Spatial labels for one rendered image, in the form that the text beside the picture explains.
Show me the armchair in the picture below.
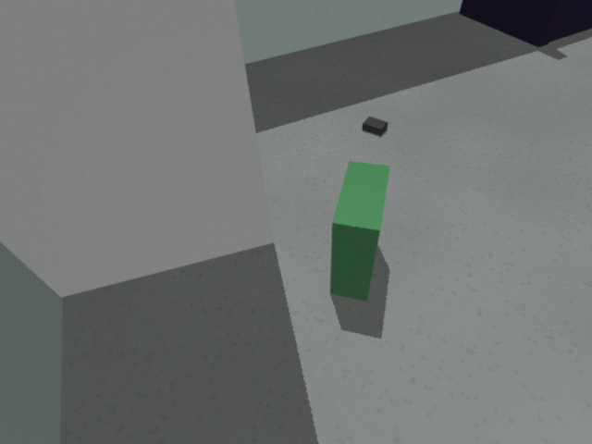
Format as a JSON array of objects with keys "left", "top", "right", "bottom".
[{"left": 459, "top": 0, "right": 592, "bottom": 47}]

